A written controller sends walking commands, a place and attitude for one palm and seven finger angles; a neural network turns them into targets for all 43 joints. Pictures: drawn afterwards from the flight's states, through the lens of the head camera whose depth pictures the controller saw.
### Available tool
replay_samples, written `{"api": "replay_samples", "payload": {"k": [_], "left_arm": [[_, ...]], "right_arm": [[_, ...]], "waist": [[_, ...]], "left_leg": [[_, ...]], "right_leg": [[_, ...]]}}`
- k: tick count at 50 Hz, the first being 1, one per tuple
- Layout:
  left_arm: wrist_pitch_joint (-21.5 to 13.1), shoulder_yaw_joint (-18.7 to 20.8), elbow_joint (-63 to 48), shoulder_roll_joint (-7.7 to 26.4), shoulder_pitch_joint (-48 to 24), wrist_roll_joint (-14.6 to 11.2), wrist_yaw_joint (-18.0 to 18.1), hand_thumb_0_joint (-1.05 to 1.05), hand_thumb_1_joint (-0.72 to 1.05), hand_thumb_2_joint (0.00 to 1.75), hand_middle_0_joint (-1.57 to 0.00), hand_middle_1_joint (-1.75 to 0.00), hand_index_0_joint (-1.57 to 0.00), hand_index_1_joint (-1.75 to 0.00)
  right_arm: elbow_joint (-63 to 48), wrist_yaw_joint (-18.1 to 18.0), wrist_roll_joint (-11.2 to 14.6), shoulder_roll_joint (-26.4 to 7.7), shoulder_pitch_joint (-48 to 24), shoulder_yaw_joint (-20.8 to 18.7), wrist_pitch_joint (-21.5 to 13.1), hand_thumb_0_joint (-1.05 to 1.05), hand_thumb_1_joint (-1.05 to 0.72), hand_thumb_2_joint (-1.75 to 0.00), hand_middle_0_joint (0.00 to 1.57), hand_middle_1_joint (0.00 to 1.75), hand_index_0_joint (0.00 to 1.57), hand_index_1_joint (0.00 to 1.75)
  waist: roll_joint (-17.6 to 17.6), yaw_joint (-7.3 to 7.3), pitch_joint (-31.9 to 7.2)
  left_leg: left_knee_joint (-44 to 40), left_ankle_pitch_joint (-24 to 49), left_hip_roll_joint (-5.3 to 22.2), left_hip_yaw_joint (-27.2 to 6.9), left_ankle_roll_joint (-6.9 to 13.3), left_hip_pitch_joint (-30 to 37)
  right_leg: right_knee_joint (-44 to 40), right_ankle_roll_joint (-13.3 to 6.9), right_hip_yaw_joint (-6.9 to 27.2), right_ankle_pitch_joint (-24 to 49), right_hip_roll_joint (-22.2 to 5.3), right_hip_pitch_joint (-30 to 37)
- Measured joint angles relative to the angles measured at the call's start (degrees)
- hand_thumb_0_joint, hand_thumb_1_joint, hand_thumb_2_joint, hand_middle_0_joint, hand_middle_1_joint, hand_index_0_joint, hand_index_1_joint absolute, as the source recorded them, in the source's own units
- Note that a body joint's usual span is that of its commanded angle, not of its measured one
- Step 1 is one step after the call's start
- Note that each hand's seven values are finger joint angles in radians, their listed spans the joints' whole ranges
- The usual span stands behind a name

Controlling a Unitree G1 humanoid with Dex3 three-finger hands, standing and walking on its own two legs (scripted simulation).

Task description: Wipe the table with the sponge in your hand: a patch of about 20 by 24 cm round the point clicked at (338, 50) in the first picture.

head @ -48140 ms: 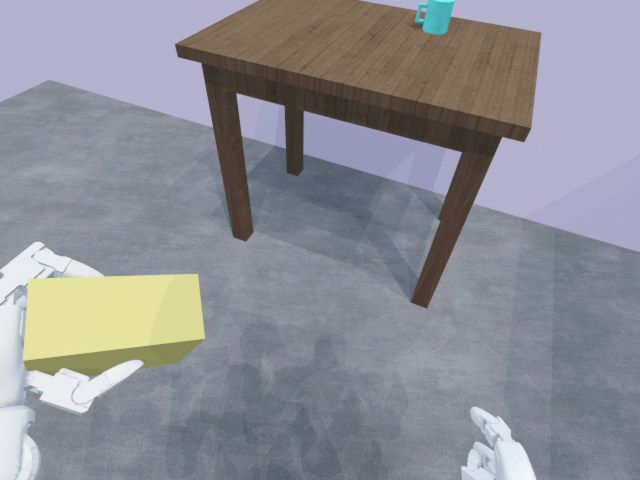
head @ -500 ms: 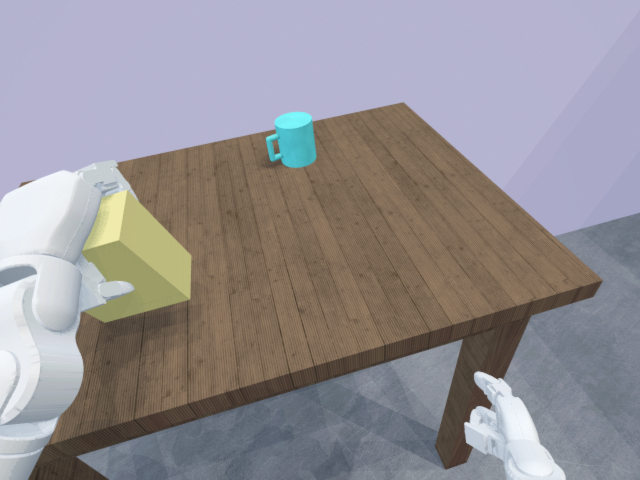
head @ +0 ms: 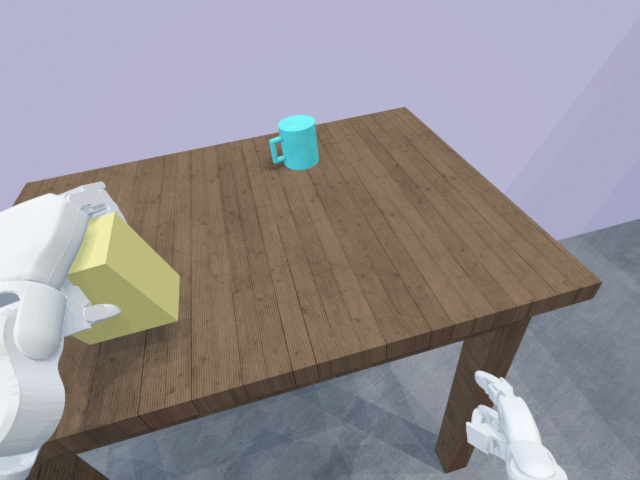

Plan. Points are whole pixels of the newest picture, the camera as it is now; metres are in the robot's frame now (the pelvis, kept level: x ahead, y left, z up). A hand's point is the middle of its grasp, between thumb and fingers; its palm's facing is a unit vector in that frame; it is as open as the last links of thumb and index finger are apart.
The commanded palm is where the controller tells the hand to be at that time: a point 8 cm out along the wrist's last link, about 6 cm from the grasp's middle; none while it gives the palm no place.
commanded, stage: bring the sponge back beside the body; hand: left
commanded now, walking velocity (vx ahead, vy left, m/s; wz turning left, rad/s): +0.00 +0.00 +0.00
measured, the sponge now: (114, 293) +0.23 +0.28 +0.17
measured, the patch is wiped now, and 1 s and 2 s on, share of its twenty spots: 0.95 0.95 0.95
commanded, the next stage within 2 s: step back with the hand held close in 0.76 s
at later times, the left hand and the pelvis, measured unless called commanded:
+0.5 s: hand (67, 297) +0.19 +0.29 +0.21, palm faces +0.29 -0.14 -0.95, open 10.3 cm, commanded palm +0.14 +0.28 +0.28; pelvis +0.00 +0.01 +0.00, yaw +0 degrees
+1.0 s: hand (99, 283) +0.21 +0.26 +0.22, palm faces +0.39 -0.68 -0.62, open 10.3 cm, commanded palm +0.14 +0.29 +0.26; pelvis -0.01 +0.01 +0.00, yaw +2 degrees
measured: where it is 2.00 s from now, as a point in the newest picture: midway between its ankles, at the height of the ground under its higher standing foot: outside the picture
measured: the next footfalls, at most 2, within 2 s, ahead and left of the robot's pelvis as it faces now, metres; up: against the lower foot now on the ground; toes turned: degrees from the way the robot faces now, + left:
none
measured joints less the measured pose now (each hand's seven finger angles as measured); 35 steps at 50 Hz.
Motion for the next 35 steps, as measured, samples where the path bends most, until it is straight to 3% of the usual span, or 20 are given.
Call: {"api": "replay_samples", "payload": {"k": [12,24,35], "left_arm": [[-1.9,-0.2,-4.1,-0.6,5.7,-0.7,0.5,-0.01,-0.53,1.05,-0.69,-1.33,-0.73,-1.29],[-2.3,2.1,-3.7,-0.7,8.4,-1.1,0.9,-0.01,-0.53,1.05,-0.69,-1.33,-0.73,-1.29],[-3.6,1.1,-4.1,0.0,7.4,-0.3,1.4,-0.01,-0.53,1.05,-0.69,-1.32,-0.73,-1.29]], "right_arm": [[-0.2,-0.1,-0.4,0.3,0.7,-0.3,-0.7,0.02,-0.90,-0.90,0.20,0.30,0.17,0.29],[-0.2,0.0,-0.3,0.1,0.5,-0.3,-0.9,0.02,-0.90,-0.90,0.20,0.30,0.17,0.29],[0.3,-0.4,-0.5,0.5,0.5,-0.5,-1.6,0.02,-0.90,-0.90,0.20,0.30,0.17,0.28]], "waist": [[-0.1,0.01,-0.3],[-0.1,0.03,-0.1],[-0.3,0.45,0.1]], "left_leg": [[-0.2,0.1,-0.3,0.1,0.4,0.6],[0.1,0.1,-0.2,0.1,0.5,0.6],[-0.2,0.5,-0.4,0.2,0.6,1.4]], "right_leg": [[-0.1,0.4,0.2,0.0,-0.3,0.6],[-0.6,0.5,0.1,0.5,-0.2,1.0],[-0.8,0.6,0.3,0.7,-0.4,1.6]]}}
